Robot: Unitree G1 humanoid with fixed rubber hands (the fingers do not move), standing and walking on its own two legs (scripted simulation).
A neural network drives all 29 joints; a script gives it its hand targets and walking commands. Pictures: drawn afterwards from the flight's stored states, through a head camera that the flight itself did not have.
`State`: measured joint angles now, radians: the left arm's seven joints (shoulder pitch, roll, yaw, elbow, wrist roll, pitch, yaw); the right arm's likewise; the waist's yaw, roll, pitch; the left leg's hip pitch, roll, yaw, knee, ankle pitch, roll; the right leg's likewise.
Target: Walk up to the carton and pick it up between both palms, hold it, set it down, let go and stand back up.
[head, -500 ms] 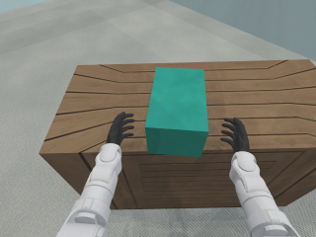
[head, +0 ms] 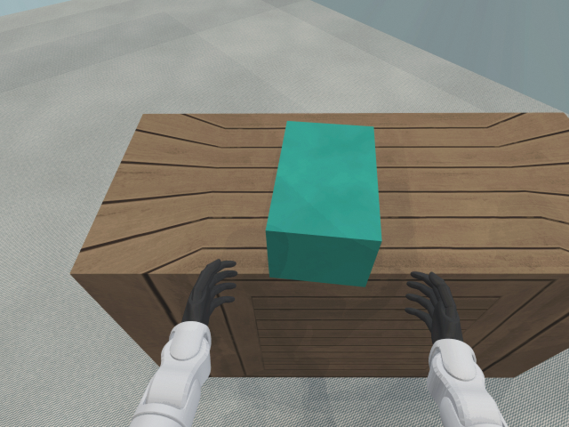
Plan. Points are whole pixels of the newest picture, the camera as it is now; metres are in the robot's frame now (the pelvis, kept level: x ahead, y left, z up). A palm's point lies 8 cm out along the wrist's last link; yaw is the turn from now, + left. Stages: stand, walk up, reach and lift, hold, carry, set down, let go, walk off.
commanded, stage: set down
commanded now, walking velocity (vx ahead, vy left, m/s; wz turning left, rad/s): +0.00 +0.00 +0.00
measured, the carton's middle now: (323, 198) +0.51 -0.01 -0.02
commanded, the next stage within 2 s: none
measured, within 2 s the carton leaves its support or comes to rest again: neither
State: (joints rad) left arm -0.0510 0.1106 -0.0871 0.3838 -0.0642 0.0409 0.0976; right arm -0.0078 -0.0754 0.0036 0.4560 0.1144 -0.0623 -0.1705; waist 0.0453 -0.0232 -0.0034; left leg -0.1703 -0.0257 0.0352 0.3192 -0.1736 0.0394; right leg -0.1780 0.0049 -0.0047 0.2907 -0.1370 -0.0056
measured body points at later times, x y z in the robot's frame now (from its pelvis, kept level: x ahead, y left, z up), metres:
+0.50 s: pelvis +0.02 -0.01 +0.00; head +0.05 +0.01 +0.45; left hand +0.22 +0.18 -0.03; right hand +0.22 -0.19 -0.04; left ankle +0.00 +0.09 -0.75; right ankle +0.01 -0.12 -0.75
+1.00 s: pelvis +0.01 -0.01 +0.00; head +0.05 -0.01 +0.45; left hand +0.17 +0.19 -0.07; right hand +0.16 -0.20 -0.07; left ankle +0.00 +0.09 -0.75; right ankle +0.01 -0.12 -0.75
